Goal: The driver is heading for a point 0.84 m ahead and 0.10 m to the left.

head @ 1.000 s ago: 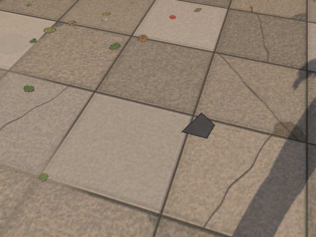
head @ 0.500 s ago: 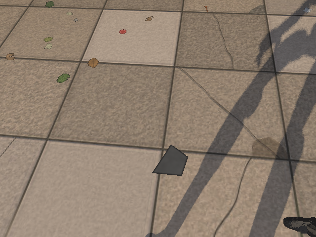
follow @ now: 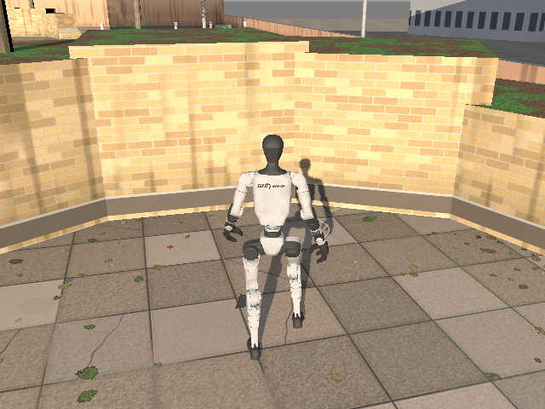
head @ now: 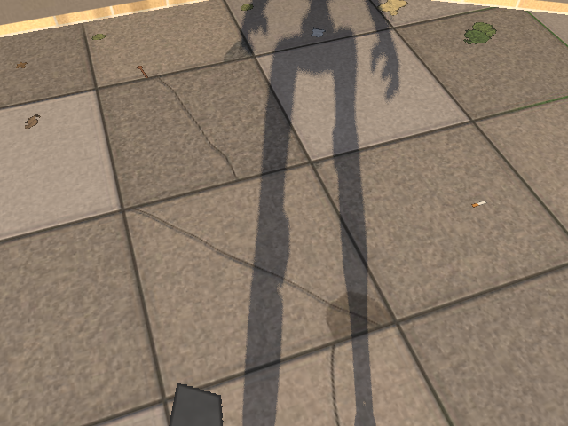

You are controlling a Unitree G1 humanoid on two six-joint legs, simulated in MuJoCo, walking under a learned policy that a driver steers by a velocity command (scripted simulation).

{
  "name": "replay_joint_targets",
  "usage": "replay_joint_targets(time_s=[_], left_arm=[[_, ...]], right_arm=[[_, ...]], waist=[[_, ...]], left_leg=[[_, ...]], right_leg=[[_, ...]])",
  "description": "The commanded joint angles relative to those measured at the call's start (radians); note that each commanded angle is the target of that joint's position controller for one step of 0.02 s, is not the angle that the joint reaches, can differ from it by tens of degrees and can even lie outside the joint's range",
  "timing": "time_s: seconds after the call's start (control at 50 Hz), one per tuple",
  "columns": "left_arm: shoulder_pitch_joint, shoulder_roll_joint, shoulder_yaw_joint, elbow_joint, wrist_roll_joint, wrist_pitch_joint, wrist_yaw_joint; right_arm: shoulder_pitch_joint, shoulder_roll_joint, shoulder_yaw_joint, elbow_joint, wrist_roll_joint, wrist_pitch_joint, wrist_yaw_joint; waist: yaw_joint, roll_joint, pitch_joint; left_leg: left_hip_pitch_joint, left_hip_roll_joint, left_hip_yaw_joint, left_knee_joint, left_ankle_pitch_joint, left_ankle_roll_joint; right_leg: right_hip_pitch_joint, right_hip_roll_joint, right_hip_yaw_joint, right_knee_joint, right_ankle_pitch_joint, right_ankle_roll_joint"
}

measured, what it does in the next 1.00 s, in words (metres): walks ahead: right foot, then left foot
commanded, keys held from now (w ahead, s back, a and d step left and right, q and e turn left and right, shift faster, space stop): w+e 0.04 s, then w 0.40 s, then w+q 0.28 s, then q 0.28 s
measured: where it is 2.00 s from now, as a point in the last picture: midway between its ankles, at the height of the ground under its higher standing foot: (272, 327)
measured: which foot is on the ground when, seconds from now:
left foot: down 0.00-0.16, up 0.18-0.68, down 0.70-1.00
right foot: up 0.00-0.14, down 0.16-0.70, up 0.72-1.00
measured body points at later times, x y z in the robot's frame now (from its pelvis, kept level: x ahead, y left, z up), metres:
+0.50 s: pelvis +0.28 -0.06 +0.00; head +0.31 -0.07 +0.45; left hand +0.38 +0.21 -0.11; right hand +0.42 -0.35 -0.10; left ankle +0.47 +0.09 -0.68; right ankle +0.23 -0.14 -0.74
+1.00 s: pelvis +0.55 -0.02 +0.00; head +0.60 +0.00 +0.45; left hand +0.70 +0.27 -0.10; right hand +0.68 -0.30 -0.10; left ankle +0.56 +0.05 -0.74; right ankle +0.68 -0.19 -0.68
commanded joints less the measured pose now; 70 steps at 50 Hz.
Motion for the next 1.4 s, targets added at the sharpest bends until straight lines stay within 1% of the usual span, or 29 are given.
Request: replay_joint_targets(time_s=[0.02,0.1,0.16,0.18,0.2,0.22,0.24,0.28,0.34,0.42,0.52,0.6,0.66,0.7,0.72,0.74,0.76,0.78,0.82,0.88,0.96,1.08,1.16,1.18,1.2,1.22,1.24,1.28,1.4], left_arm=[[-0.099,0.014,-0.006,-0.092,0.0,-0.018,-0.021],[-0.144,0.031,0.0,-0.13,0.003,-0.019,-0.035],[0.145,0.129,0.057,-0.055,0.011,-0.011,-0.019],[0.307,0.21,0.082,-0.02,0.011,-0.001,0.001],[0.267,0.288,0.08,-0.026,0.007,-0.01,0.001],[0.284,0.189,0.056,-0.037,0.008,-0.022,-0.006],[0.239,0.16,0.043,-0.023,0.014,-0.033,-0.009],[0.123,0.108,0.026,-0.021,0.017,-0.043,-0.009],[0.08,0.082,0.016,-0.017,0.025,-0.062,-0.006],[0.111,0.108,0.022,0.027,0.023,-0.072,0.01],[0.171,0.133,0.026,0.082,0.023,-0.071,0.018],[0.206,0.141,0.035,0.132,0.017,-0.06,0.022],[0.176,0.162,0.042,0.137,0.016,-0.042,0.034],[0.16,0.153,0.035,0.121,0.024,-0.024,0.05],[0.237,0.094,0.011,0.079,0.041,-0.036,0.053],[0.281,0.02,-0.018,0.077,0.054,-0.063,0.038],[0.188,0.103,-0.002,0.069,0.018,-0.088,0.023],[0.117,0.12,0.0,0.044,-0.001,-0.103,0.019],[0.068,0.134,0.01,0.034,0.034,-0.102,0.034],[0.12,0.093,0.006,0.033,0.039,-0.06,0.046],[0.068,0.062,-0.006,0.021,0.043,-0.037,0.059],[-0.083,0.071,-0.004,-0.015,0.029,-0.041,0.037],[-0.011,0.098,0.015,0.004,0.027,-0.065,0.028],[0.028,0.141,0.026,0.004,0.039,-0.067,0.035],[0.034,0.201,0.037,-0.004,0.052,-0.055,0.046],[0.124,0.188,0.044,0.032,0.047,-0.046,0.043],[0.094,0.133,0.028,0.013,0.037,-0.05,0.043],[0.027,0.09,0.012,0.002,0.041,-0.042,0.044],[0.001,0.1,0.012,0.04,0.036,-0.024,0.039]], right_arm=[[-0.055,-0.173,-0.036,-0.062,0.009,-0.007,-0.007],[-0.006,-0.21,-0.044,-0.028,0.031,0.015,-0.003],[-0.015,-0.219,-0.038,-0.017,0.037,0.029,-0.011],[-0.001,-0.158,-0.011,-0.039,0.003,0.022,-0.012],[0.11,-0.047,0.029,-0.071,-0.01,-0.001,0.005],[0.005,-0.153,0.005,-0.059,0.029,-0.022,0.016],[-0.092,-0.174,-0.002,-0.098,0.057,-0.032,0.02],[-0.116,-0.154,0.0,-0.09,0.022,-0.034,0.008],[-0.046,-0.116,0.003,-0.062,0.015,0.0,0.009],[-0.151,-0.083,0.014,-0.091,-0.001,0.015,0.006],[-0.286,-0.058,0.031,-0.114,0.02,0.003,0.03],[-0.347,-0.074,0.028,-0.154,0.026,0.003,0.052],[-0.284,-0.104,0.013,-0.158,0.018,0.004,0.063],[-0.047,-0.182,-0.033,-0.1,0.016,0.011,0.052],[0.081,-0.29,-0.065,-0.093,0.012,0.017,0.039],[0.082,-0.29,-0.058,-0.098,0.022,0.014,0.045],[0.069,-0.218,-0.037,-0.111,0.02,0.013,0.042],[0.006,-0.197,-0.032,-0.128,0.014,0.013,0.037],[-0.088,-0.158,-0.022,-0.158,0.01,0.022,0.027],[-0.125,-0.155,-0.023,-0.178,-0.002,0.031,0.014],[-0.114,-0.19,-0.037,-0.172,0.019,0.057,-0.015],[-0.085,-0.182,-0.039,-0.172,0.023,0.107,-0.042],[-0.137,-0.154,-0.031,-0.203,0.025,0.113,-0.04],[-0.114,-0.106,-0.015,-0.212,0.014,0.108,-0.036],[0.005,-0.053,-0.001,-0.211,0.006,0.099,-0.031],[0.004,-0.103,-0.005,-0.231,0.016,0.091,-0.028],[-0.039,-0.166,-0.021,-0.222,0.014,0.09,-0.028],[-0.093,-0.172,-0.033,-0.211,0.004,0.108,-0.036],[-0.111,-0.056,0.006,-0.219,0.005,0.107,-0.02]], waist=[[0.002,0.097,0.02],[0.02,0.108,0.029],[0.201,0.112,-0.142],[0.254,-0.01,-0.257],[0.128,-0.225,-0.387],[0.209,-0.087,-0.415],[0.207,-0.072,-0.254],[0.129,-0.001,-0.121],[0.065,-0.013,-0.103],[0.082,0.004,-0.03],[0.146,-0.009,0.013],[0.159,-0.002,0.042],[0.111,-0.034,-0.015],[-0.007,-0.011,-0.168],[-0.01,0.159,-0.303],[0.031,0.297,-0.397],[-0.016,0.213,-0.359],[-0.006,0.156,-0.242],[0.051,0.047,-0.126],[0.113,0.092,-0.127],[0.103,0.116,-0.162],[0.05,0.156,-0.152],[0.109,0.182,-0.145],[0.111,0.113,-0.193],[0.046,-0.115,-0.222],[0.076,-0.24,-0.219],[0.098,-0.138,-0.145],[0.093,-0.051,-0.083],[0.082,-0.109,-0.142]], left_leg=[[-0.006,0.259,-0.066,-0.098,0.325,0.137],[0.09,0.301,-0.03,-0.019,0.57,0.121],[0.009,0.257,0.041,0.373,0.884,0.071],[-0.253,0.211,0.049,0.687,0.497,0.031],[-0.605,0.024,-0.065,1.01,-0.346,-0.018],[-0.686,0.047,-0.227,1.102,-0.34,-0.009],[-0.753,0.084,-0.212,1.094,-0.257,0.003],[-0.678,0.154,-0.205,0.953,-0.115,0.001],[-0.567,0.176,-0.208,0.871,-0.039,-0.026],[-0.634,0.174,-0.201,0.662,0.153,-0.065],[-0.578,0.122,-0.163,0.386,0.393,-0.043],[-0.647,0.099,-0.185,0.31,0.302,0.013],[-0.547,0.042,-0.132,0.301,0.163,0.063],[-0.194,-0.031,-0.097,0.282,0.178,0.114],[0.185,0.187,-0.464,0.293,0.165,0.249],[0.389,0.342,-0.923,0.13,0.088,0.379],[0.376,0.329,-0.878,0.089,0.112,0.338],[0.252,0.302,-0.731,0.096,0.268,0.307],[-0.009,0.242,-0.536,0.099,0.607,0.274],[-0.175,0.19,-0.443,0.07,0.783,0.275],[-0.221,0.131,-0.389,0.095,0.752,0.224],[-0.157,0.121,-0.509,0.168,0.49,0.165],[-0.171,0.086,-0.609,0.264,0.241,0.126],[-0.257,0.037,-0.562,0.379,0.026,0.095],[-0.469,-0.105,-0.4,0.567,-0.379,0.044],[-0.649,-0.079,-0.318,0.734,-0.437,0.014],[-0.679,-0.032,-0.327,0.823,-0.361,-0.014],[-0.648,-0.006,-0.297,0.874,-0.266,-0.058],[-0.397,0.02,-0.196,0.596,-0.148,-0.093]], right_leg=[[0.032,0.007,-0.045,-0.129,0.099,-0.015],[0.099,0.059,-0.091,-0.227,-0.037,-0.073],[0.556,0.164,-0.139,-0.332,-0.02,-0.155],[0.88,-0.002,0.093,-0.298,0.039,-0.209],[1.108,-0.25,0.643,-0.423,-0.147,-0.387],[1.087,-0.265,0.692,-0.509,-0.221,-0.375],[0.968,-0.226,0.525,-0.525,-0.139,-0.332],[0.709,-0.147,0.32,-0.554,0.056,-0.28],[0.563,-0.115,0.224,-0.643,0.143,-0.287],[0.527,-0.086,0.114,-0.699,0.165,-0.272],[0.563,-0.077,0.002,-0.724,0.07,-0.216],[0.731,-0.146,-0.029,-0.676,0.119,-0.19],[0.809,-0.155,-0.073,-0.538,0.464,-0.147],[0.716,-0.083,-0.158,-0.188,0.666,-0.085],[0.367,0.007,-0.18,0.184,0.339,-0.019],[0.071,0.193,-0.044,0.428,-0.499,0.028],[-0.023,0.142,0.073,0.511,-0.503,0.011],[-0.051,0.103,0.058,0.492,-0.433,0.002],[0.031,0.04,0.034,0.379,-0.347,0.013],[0.138,0.042,0.021,0.267,-0.308,0.05],[0.177,0.091,0.008,0.037,-0.124,0.088],[0.203,0.142,0.052,-0.217,-0.043,0.086],[0.385,0.122,0.054,-0.448,0.029,0.024],[0.542,-0.013,0.15,-0.46,0.045,-0.036],[0.738,-0.203,0.4,-0.486,0.056,-0.167],[0.779,-0.32,0.664,-0.555,-0.206,-0.265],[0.721,-0.277,0.618,-0.568,-0.279,-0.26],[0.606,-0.179,0.391,-0.549,-0.126,-0.202],[0.494,-0.094,0.107,-0.52,0.359,-0.219]])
